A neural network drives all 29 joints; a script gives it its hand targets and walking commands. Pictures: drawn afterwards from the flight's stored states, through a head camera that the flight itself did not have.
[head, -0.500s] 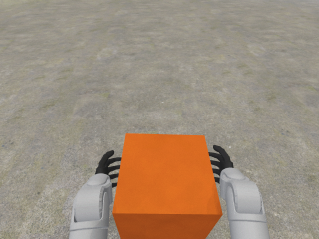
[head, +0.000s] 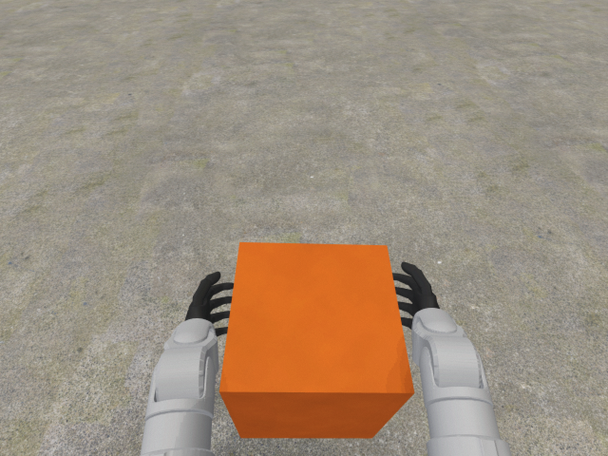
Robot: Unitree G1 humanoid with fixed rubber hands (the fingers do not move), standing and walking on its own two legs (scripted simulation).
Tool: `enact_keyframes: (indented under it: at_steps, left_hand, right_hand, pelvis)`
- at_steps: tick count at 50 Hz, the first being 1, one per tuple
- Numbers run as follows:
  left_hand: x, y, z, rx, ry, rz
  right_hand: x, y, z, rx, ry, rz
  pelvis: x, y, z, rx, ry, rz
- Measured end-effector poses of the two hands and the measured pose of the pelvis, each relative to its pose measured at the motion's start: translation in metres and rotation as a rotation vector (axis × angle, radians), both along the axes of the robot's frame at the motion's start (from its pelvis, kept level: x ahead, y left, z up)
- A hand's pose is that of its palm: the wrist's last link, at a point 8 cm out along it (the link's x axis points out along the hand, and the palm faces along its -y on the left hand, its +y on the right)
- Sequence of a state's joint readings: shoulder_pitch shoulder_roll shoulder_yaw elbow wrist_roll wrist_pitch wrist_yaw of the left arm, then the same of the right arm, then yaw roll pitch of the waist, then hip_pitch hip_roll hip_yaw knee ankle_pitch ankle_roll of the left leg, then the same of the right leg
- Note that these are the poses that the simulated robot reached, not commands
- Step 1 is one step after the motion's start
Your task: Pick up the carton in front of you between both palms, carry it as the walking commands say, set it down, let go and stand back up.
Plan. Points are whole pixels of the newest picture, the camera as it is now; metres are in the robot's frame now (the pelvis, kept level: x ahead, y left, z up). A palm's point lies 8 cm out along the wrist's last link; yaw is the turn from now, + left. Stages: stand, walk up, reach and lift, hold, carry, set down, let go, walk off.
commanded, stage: carry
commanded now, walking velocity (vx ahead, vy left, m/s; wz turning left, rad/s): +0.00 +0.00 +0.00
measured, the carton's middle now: (310, 346) +0.30 +0.00 -0.04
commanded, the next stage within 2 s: none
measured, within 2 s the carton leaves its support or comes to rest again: neither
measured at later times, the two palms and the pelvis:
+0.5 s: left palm (226, 266) +0.39 +0.12 +0.05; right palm (421, 252) +0.40 -0.17 +0.05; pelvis +0.11 -0.03 +0.02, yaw +1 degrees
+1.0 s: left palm (218, 183) +0.62 +0.17 +0.02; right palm (368, 176) +0.62 -0.13 +0.04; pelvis +0.33 +0.03 +0.02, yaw -2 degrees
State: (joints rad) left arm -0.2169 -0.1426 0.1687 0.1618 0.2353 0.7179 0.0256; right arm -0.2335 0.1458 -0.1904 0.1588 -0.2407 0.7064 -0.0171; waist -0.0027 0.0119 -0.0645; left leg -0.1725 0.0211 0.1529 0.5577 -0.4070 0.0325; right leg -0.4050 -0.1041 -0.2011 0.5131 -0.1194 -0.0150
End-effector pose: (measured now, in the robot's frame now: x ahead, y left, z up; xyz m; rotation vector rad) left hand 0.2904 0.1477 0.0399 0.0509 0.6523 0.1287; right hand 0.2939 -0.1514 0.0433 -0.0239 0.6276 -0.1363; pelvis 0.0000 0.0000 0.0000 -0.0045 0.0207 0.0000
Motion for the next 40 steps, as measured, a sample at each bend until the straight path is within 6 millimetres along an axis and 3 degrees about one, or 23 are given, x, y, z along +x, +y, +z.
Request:
enact_keyframes:
  at_steps: [6, 10, 18, 25, 32, 37, 40]
  left_hand:
    - [-0.005, 0.002, -0.002, 0.003, 0.024, 0.002]
    - [0.002, 0.0, 0.0, 0.008, 0.038, 0.002]
    - [0.063, -0.022, 0.006, 0.011, 0.011, 0.006]
    - [0.098, -0.023, 0.007, -0.001, 0.042, 0.029]
    - [0.17, -0.01, 0.016, -0.002, 0.008, 0.004]
    - [0.238, 0.011, -0.003, -0.014, 0.004, -0.027]
    - [0.267, 0.02, -0.018, -0.036, 0.048, -0.028]
  right_hand:
    - [-0.003, 0.002, -0.002, -0.005, 0.024, 0.009]
    - [0.004, 0.001, -0.001, -0.008, 0.037, 0.014]
    - [0.063, -0.022, -0.001, 0.012, 0.012, 0.005]
    - [0.107, -0.023, 0.008, -0.001, 0.041, 0.03]
    - [0.171, -0.01, 0.015, -0.008, 0.008, 0.009]
    - [0.23, 0.011, 0.002, -0.027, 0.005, -0.017]
    - [0.258, 0.021, -0.008, -0.04, 0.048, -0.024]
  pelvis:
    - [0.003, 0.001, 0.0, 0.0, -0.007, 0.0]
    - [0.018, -0.002, 0.005, -0.004, -0.01, -0.004]
    - [0.065, -0.024, 0.003, -0.021, 0.012, 0.016]
    - [0.109, -0.03, 0.02, 0.017, 0.035, 0.017]
    - [0.176, -0.01, 0.019, 0.015, 0.041, 0.002]
    - [0.239, 0.018, -0.001, 0.003, 0.024, -0.018]
    - [0.264, 0.029, 0.0, 0.011, 0.029, -0.036]
